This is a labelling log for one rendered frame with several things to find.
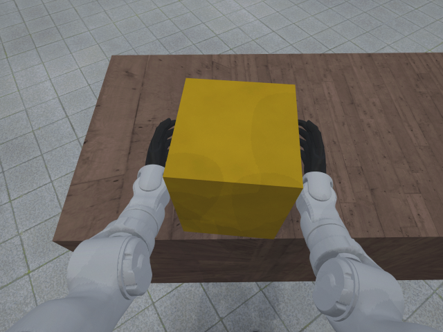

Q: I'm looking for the pedestal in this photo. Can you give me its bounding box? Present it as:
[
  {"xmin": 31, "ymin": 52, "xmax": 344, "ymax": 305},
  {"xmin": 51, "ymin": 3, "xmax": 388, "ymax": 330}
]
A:
[{"xmin": 52, "ymin": 53, "xmax": 443, "ymax": 283}]

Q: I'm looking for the carton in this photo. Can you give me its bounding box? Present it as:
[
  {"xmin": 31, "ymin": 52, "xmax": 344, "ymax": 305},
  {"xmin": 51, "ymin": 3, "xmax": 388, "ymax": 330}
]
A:
[{"xmin": 163, "ymin": 78, "xmax": 303, "ymax": 239}]

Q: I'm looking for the left robot forearm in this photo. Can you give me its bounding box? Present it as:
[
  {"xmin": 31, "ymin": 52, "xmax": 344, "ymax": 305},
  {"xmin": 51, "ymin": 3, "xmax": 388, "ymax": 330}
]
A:
[{"xmin": 66, "ymin": 165, "xmax": 170, "ymax": 289}]

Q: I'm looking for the right robot forearm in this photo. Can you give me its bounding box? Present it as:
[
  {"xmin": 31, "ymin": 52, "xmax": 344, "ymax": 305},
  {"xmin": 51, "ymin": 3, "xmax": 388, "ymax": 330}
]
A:
[{"xmin": 296, "ymin": 172, "xmax": 383, "ymax": 276}]

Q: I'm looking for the robot left hand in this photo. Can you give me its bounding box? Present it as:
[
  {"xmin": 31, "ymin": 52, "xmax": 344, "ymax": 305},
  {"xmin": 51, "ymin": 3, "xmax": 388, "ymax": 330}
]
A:
[{"xmin": 145, "ymin": 118, "xmax": 176, "ymax": 167}]

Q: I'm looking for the left robot upper arm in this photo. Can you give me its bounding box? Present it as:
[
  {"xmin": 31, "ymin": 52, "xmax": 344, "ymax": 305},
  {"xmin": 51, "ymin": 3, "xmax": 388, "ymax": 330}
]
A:
[{"xmin": 5, "ymin": 235, "xmax": 152, "ymax": 332}]

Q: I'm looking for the robot right hand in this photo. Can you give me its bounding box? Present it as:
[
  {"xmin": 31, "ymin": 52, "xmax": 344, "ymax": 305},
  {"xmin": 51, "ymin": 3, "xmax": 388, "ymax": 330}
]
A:
[{"xmin": 298, "ymin": 120, "xmax": 326, "ymax": 174}]

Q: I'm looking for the right robot upper arm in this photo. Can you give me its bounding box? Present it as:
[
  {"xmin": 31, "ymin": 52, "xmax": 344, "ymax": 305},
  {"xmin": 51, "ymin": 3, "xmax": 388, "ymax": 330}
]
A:
[{"xmin": 312, "ymin": 257, "xmax": 441, "ymax": 332}]

